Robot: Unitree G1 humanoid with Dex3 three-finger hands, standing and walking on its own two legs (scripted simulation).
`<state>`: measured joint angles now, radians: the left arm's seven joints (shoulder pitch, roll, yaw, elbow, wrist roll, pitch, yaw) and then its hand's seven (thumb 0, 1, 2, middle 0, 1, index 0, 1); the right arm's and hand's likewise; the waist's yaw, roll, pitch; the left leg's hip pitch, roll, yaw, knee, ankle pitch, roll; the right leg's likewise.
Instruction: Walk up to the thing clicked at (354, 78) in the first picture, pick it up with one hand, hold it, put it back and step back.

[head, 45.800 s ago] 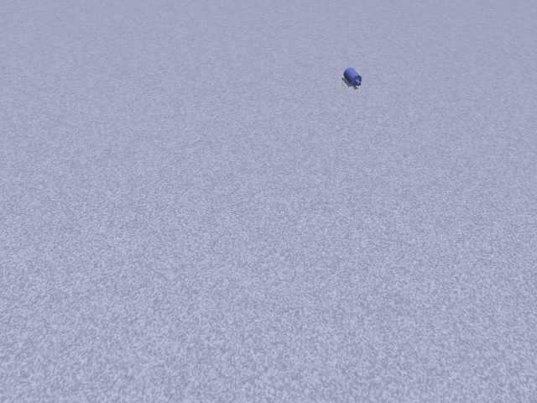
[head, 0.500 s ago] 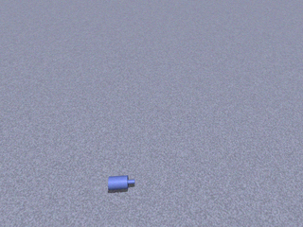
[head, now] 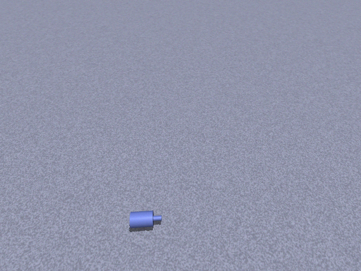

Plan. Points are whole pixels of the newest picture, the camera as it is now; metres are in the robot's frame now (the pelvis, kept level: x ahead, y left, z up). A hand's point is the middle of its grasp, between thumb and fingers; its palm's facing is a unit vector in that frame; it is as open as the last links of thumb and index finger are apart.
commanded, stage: stand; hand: left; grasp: from above
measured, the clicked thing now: (146, 218) +0.48 +0.17 -0.74
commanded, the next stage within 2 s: rise first in 0.04 s
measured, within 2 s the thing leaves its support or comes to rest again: neither
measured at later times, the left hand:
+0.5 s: hand out of the picture +0.14 +0.26 -0.17, palm faces -0.07 -0.92 -0.38, open 11.0 cm
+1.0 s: hand out of the picture +0.12 +0.26 -0.24, palm faces -0.22 -0.84 -0.49, open 14.0 cm
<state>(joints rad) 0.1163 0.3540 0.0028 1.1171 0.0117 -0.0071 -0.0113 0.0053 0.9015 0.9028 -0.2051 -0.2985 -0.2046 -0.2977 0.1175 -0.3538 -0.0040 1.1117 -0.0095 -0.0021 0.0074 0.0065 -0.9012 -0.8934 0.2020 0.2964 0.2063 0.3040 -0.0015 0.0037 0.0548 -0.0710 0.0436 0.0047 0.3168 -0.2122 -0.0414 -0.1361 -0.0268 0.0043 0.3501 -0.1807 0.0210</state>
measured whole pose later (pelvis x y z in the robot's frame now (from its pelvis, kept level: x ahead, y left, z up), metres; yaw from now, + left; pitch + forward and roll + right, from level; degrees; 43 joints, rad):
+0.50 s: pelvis -0.01 +0.01 -0.03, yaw +1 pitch +8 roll +0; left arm 0.01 0.32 0.13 0.92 0.17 0.09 -0.02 0.00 0.11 0.97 -0.07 -0.92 -0.09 -0.90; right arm 0.24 -0.24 -0.04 0.74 0.02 -0.05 -0.01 0.01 -0.89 -0.89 0.20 0.30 0.21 0.30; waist -0.03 0.01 -0.03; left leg -0.45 0.04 -0.02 0.67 -0.35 -0.03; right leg -0.49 -0.03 0.00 0.66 -0.30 0.03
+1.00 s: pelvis -0.01 +0.01 -0.10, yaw +2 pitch +18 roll -2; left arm 0.25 0.30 0.08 0.44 0.32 0.23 0.03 0.00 -0.51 0.98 -0.07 -1.08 -0.07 -1.07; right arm 0.19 -0.23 -0.03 0.56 0.00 -0.15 -0.02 0.01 -0.87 -0.89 0.20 0.30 0.21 0.30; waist -0.03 0.01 -0.13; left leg -0.91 0.03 -0.06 1.17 -0.57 -0.03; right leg -0.93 -0.04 -0.02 1.11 -0.50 0.04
